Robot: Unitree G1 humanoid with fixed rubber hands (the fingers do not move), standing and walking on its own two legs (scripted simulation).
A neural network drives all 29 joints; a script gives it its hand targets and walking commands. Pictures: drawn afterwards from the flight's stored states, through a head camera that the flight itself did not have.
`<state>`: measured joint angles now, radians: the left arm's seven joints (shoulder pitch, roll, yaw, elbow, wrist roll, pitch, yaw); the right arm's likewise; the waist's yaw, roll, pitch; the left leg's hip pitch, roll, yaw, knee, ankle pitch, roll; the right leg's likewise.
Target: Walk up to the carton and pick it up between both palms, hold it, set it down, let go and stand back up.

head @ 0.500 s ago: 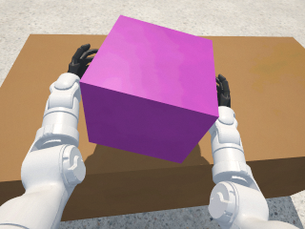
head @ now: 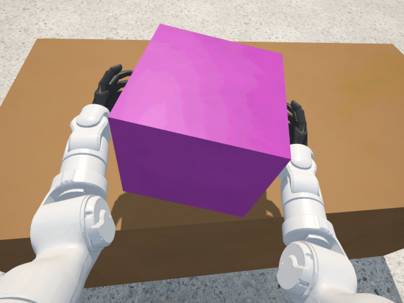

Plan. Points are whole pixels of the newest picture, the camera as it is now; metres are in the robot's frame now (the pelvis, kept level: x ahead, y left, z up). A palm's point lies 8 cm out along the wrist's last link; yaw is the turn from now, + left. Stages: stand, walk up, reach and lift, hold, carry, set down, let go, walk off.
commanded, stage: set down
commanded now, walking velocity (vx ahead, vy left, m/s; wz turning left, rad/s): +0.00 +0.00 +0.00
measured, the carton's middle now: (202, 122) +0.48 -0.01 +0.05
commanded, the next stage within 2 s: none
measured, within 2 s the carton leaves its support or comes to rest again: rests again in 0.36 s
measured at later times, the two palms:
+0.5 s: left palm (104, 110) +0.45 +0.19 +0.11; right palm (293, 142) +0.38 -0.18 +0.09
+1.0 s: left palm (102, 117) +0.44 +0.20 +0.10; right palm (290, 141) +0.39 -0.18 +0.09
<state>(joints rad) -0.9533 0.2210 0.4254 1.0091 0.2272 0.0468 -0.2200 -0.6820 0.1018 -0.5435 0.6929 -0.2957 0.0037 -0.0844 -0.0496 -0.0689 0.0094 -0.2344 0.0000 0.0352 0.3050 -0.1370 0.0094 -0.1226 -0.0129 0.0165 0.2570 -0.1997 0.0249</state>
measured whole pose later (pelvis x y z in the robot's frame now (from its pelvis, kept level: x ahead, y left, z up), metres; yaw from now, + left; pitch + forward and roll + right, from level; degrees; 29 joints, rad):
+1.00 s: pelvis +0.00 +0.00 +0.00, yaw +1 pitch +5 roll +0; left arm -0.93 0.21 0.52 0.99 0.33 0.01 -0.26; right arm -0.70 0.15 -0.62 0.68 -0.37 -0.08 -0.06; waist -0.05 -0.09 0.03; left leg -0.26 0.00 0.03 0.30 -0.13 0.01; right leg -0.15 -0.01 0.00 0.27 -0.20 0.02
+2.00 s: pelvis -0.03 +0.01 -0.02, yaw +0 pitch +18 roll -3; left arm -1.10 0.50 -0.23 1.42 -0.43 -0.15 -0.09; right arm -0.95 -0.31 0.09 1.21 0.48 -0.10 -0.12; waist -0.13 -0.01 -0.23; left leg -0.71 0.03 0.00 0.58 -0.19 0.02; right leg -0.56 0.02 -0.02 0.47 -0.23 0.03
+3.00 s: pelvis -0.03 +0.00 +0.00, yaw +1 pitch +5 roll -2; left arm -1.07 0.60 -0.12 1.14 -0.37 0.20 -0.15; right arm -0.85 -0.31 0.08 0.84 0.46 0.22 -0.18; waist -0.13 -0.03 -0.09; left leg -0.36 0.02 0.01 0.40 -0.13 0.01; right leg -0.21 0.01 -0.01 0.30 -0.17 0.02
